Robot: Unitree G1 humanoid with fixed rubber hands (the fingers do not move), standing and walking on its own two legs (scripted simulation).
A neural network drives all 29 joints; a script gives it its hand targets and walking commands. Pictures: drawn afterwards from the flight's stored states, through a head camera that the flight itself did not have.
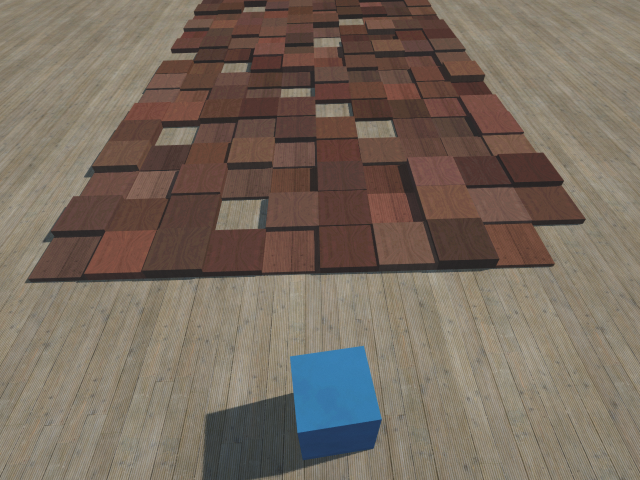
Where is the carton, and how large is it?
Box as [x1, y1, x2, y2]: [290, 346, 381, 459]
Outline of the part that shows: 363,346 290,356 297,432 303,459 373,448 381,418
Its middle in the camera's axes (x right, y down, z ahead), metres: +0.04 +0.48 +1.10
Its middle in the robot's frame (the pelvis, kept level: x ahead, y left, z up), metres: +0.46 +0.00 -0.65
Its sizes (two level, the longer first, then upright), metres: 0.210 0.200 0.250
